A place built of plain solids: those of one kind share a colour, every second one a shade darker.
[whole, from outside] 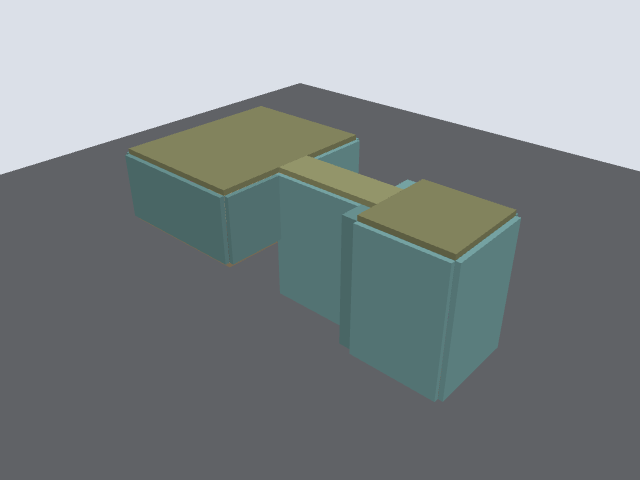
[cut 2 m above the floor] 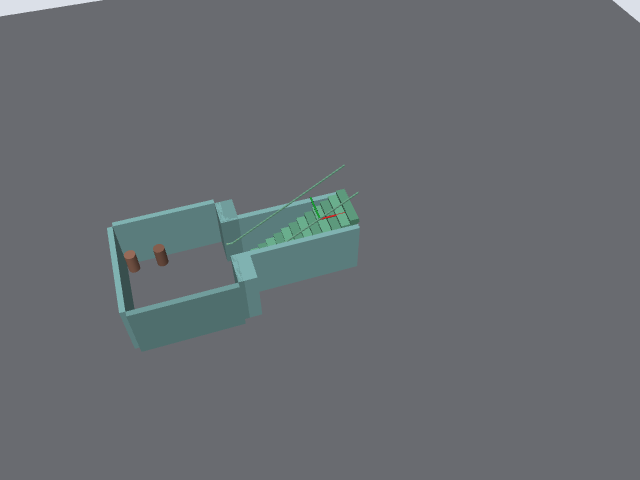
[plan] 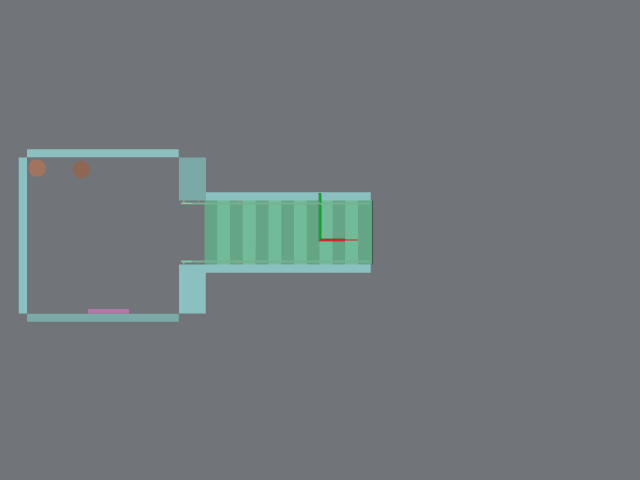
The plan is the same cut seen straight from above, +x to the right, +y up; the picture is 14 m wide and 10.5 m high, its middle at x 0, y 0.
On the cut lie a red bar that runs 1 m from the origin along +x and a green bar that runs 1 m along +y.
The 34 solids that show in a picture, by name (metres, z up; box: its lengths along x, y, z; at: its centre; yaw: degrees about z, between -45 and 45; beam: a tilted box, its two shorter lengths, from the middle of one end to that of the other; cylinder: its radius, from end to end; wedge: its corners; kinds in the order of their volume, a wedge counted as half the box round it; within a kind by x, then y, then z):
{
 "wall_1": {"box": [0.18, 3.42, 4.98], "at": [-6.5, 0.1, 2.44]},
 "wall_2": {"box": [3.32, 0.18, 4.98], "at": [-4.75, -1.7, 2.44]},
 "wall_3": {"box": [3.32, 0.18, 4.98], "at": [-4.75, 1.9, 2.44]},
 "wall_4": {"box": [0.18, 1.08, 4.98], "at": [-3.0, -1.07, 2.44]},
 "wall_5": {"box": [0.18, 0.94, 4.98], "at": [-3.0, 1.34, 2.44]},
 "wall_6": {"box": [0.59, 1.08, 4.98], "at": [-2.79, -1.07, 2.44]},
 "wall_7": {"box": [0.59, 0.94, 4.98], "at": [-2.79, 1.34, 2.44]},
 "wall_8": {"box": [4.2, 0.18, 4.98], "at": [-0.99, -0.63, 2.44]},
 "wall_9": {"box": [4.2, 0.18, 4.98], "at": [-0.99, 0.95, 2.44]},
 "wall_10": {"box": [0.18, 2.79, 2.5], "at": [1.02, -1.93, 3.68]},
 "wall_11": {"box": [0.18, 2.46, 2.5], "at": [1.02, 2.09, 3.68]},
 "wall_12": {"box": [5.3, 0.18, 2.5], "at": [3.76, 3.41, 3.68]},
 "roof_1": {"box": [3.32, 3.42, 0.2], "at": [-4.75, 0.1, 5.03]},
 "roof_2": {"box": [4.2, 1.4, 0.2], "at": [-0.99, 0.16, 5.03]},
 "roof_3": {"box": [5.3, 6.65, 0.2], "at": [3.76, 0.0, 5.03]},
 "floor_1": {"wedge": [[1.11, -3.32, 2.43], [1.11, 3.32, 2.43], [1.14, -3.32, 2.23], [1.14, 3.32, 2.23], [6.41, -3.32, 2.23], [6.41, -3.32, 2.43], [6.41, 3.32, 2.23], [6.41, 3.32, 2.43]]},
 "tread_1": {"wedge": [[-2.53, -0.54, 0.17], [-2.53, 0.86, 0.17], [-2.5, -0.54, -0.05], [-2.5, 0.86, -0.05], [-2.23, -0.54, 0.17], [-2.22, 0.86, 0.17], [-2.2, -0.54, -0.03], [-2.2, 0.86, -0.03]]},
 "tread_2": {"wedge": [[-2.25, -0.54, 0.35], [-2.25, 0.86, 0.35], [-2.21, -0.54, -0.01], [-2.21, 0.86, -0.01], [-1.95, -0.54, 0.35], [-1.95, 0.86, 0.35], [-1.93, 0.86, 0.17], [-1.92, -0.54, 0.17]]},
 "tread_3": {"wedge": [[-1.97, -0.54, 0.52], [-1.97, 0.86, 0.52], [-1.93, -0.54, 0.16], [-1.93, 0.86, 0.16], [-1.67, 0.86, 0.52], [-1.66, -0.54, 0.52], [-1.65, 0.86, 0.34], [-1.64, -0.54, 0.34]]},
 "tread_4": {"wedge": [[-1.69, -0.54, 0.69], [-1.69, 0.86, 0.69], [-1.65, -0.54, 0.34], [-1.65, 0.86, 0.34], [-1.39, -0.54, 0.69], [-1.38, 0.86, 0.69], [-1.37, -0.54, 0.51], [-1.36, 0.86, 0.51]]},
 "tread_5": {"wedge": [[-1.41, -0.54, 0.86], [-1.41, 0.86, 0.87], [-1.37, -0.54, 0.51], [-1.37, 0.86, 0.51], [-1.11, -0.54, 0.86], [-1.1, 0.86, 0.86], [-1.08, -0.54, 0.69], [-1.08, 0.86, 0.69]]},
 "tread_6": {"wedge": [[-1.13, -0.54, 1.04], [-1.13, 0.86, 1.04], [-1.09, -0.54, 0.68], [-1.09, 0.86, 0.69], [-0.82, -0.54, 1.04], [-0.82, 0.86, 1.04], [-0.8, -0.54, 0.86], [-0.8, 0.86, 0.86]]},
 "tread_7": {"wedge": [[-0.85, -0.54, 1.21], [-0.85, 0.86, 1.21], [-0.81, -0.54, 0.86], [-0.81, 0.86, 0.86], [-0.55, 0.86, 1.21], [-0.54, -0.54, 1.21], [-0.52, -0.54, 1.03], [-0.52, 0.86, 1.03]]},
 "tread_8": {"wedge": [[-0.57, -0.54, 1.39], [-0.57, 0.86, 1.38], [-0.53, -0.54, 1.03], [-0.53, 0.86, 1.03], [-0.27, -0.54, 1.38], [-0.27, 0.86, 1.38], [-0.25, 0.86, 1.21], [-0.24, -0.54, 1.21]]},
 "tread_9": {"wedge": [[-0.29, -0.54, 1.56], [-0.29, 0.86, 1.56], [-0.25, -0.54, 1.2], [-0.25, 0.86, 1.2], [0.01, -0.54, 1.56], [0.01, 0.86, 1.56], [0.03, -0.54, 1.38], [0.03, 0.86, 1.38]]},
 "tread_10": {"wedge": [[-0.01, -0.54, 1.73], [-0.01, 0.86, 1.73], [0.03, -0.54, 1.38], [0.03, 0.86, 1.38], [0.3, -0.54, 1.73], [0.3, 0.86, 1.73], [0.32, -0.54, 1.55], [0.32, 0.86, 1.55]]},
 "tread_11": {"wedge": [[0.27, -0.54, 1.91], [0.27, 0.86, 1.9], [0.31, -0.54, 1.55], [0.31, 0.86, 1.55], [0.57, -0.54, 1.91], [0.57, 0.86, 1.9], [0.59, -0.54, 1.72], [0.59, 0.86, 1.73]]},
 "tread_12": {"wedge": [[0.55, -0.54, 2.08], [0.55, 0.86, 2.08], [0.59, -0.54, 1.72], [0.59, 0.86, 1.72], [0.85, -0.54, 2.08], [0.86, 0.86, 2.08], [0.88, -0.54, 1.9], [0.88, 0.86, 1.9]]},
 "tread_13": {"wedge": [[0.83, -0.54, 2.25], [0.83, 0.86, 2.25], [0.87, -0.54, 1.9], [0.87, 0.86, 1.9], [1.14, -0.54, 2.25], [1.14, 0.86, 2.25], [1.16, -0.54, 2.07], [1.16, 0.86, 2.07]]},
 "guard_rail_1": {"wedge": [[-2.81, -0.49, 0.95], [-2.81, -0.49, 1.0], [-2.81, -0.45, 0.95], [-2.81, -0.45, 1.0], [1.08, -0.49, 3.36], [1.08, -0.49, 3.41], [1.08, -0.45, 3.36], [1.08, -0.45, 3.41]]},
 "guard_rail_2": {"wedge": [[-2.81, 0.78, 0.95], [-2.81, 0.78, 1.0], [-2.81, 0.82, 0.95], [-2.81, 0.82, 1.0], [1.08, 0.78, 3.36], [1.08, 0.78, 3.41], [1.08, 0.82, 3.36], [1.08, 0.82, 3.41]]},
 "bin_1": {"cylinder": 0.19, "from": [-6.19, 1.57, 0.0], "to": [-6.19, 1.57, 0.75]},
 "bin_2": {"cylinder": 0.19, "from": [-5.22, 1.54, 0.0], "to": [-5.22, 1.54, 0.75]},
 "radiator_1": {"box": [0.9, 0.1, 0.45], "at": [-4.63, -1.56, 0.38]}
}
